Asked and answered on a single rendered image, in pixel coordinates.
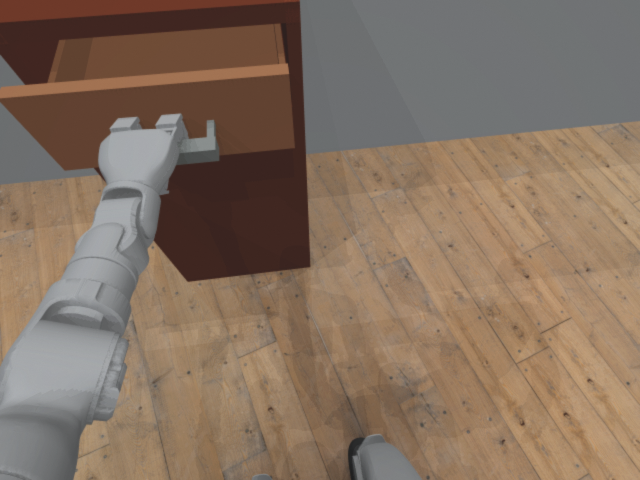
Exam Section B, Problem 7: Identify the robot right thigh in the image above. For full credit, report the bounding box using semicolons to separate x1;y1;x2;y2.
352;443;422;480

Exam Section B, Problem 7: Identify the drawer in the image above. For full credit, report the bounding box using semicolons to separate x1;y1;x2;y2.
0;24;295;171

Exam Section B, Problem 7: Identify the right robot shin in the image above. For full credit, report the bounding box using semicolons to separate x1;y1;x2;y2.
358;434;386;451

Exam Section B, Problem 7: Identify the left robot upper arm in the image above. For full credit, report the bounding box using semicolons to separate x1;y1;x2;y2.
0;320;129;480

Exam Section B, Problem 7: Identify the handle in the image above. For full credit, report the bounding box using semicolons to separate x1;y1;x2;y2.
176;120;219;165

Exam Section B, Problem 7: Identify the left robot hand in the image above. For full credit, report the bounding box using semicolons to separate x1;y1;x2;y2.
98;113;189;195

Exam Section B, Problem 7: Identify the cabinet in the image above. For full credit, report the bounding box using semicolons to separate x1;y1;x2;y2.
0;0;310;282

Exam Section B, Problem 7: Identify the left robot forearm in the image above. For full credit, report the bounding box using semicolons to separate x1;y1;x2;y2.
0;181;161;404

